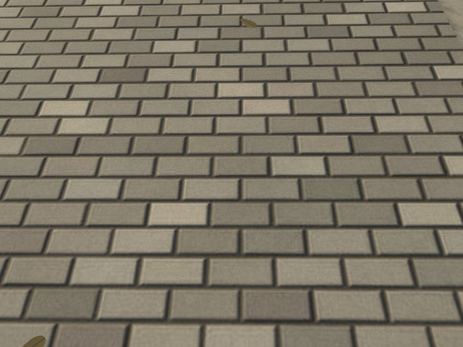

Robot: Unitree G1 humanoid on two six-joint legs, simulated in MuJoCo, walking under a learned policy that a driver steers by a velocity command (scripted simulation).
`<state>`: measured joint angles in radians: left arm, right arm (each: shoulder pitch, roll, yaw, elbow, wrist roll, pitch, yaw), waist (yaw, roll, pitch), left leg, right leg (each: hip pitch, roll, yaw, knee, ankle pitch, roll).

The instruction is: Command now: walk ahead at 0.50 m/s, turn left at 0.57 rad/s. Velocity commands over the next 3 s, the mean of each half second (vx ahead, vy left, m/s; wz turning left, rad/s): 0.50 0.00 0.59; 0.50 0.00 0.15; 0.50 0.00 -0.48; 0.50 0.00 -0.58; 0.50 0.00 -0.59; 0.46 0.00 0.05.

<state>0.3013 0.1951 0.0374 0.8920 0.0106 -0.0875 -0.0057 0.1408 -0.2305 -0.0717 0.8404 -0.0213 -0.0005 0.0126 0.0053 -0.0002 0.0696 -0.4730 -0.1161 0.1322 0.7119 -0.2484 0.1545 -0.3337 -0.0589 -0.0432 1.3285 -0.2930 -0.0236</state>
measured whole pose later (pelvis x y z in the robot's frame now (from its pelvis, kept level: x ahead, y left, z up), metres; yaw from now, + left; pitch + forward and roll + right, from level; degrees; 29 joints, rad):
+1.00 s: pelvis +0.52 +0.07 +0.03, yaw +19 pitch +2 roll -1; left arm 0.45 0.23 0.04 0.87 0.00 -0.05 -0.01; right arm 0.08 -0.22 -0.01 0.67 -0.05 -0.07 0.01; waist 0.07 0.00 0.03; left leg -0.42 0.01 0.07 0.58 -0.19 0.06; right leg -0.22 0.00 -0.01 0.93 -0.46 -0.06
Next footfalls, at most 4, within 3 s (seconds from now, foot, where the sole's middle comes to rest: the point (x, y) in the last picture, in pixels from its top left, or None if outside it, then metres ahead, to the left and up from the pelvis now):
0.44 right None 0.44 -0.11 -0.74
0.92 left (186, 296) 0.59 0.19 -0.74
1.46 right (235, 204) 0.92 0.04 -0.74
1.98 left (199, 134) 1.24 0.18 -0.74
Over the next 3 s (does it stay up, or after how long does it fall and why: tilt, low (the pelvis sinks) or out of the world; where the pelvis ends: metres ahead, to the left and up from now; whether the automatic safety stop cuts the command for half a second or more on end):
stays up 1.52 -0.13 0.03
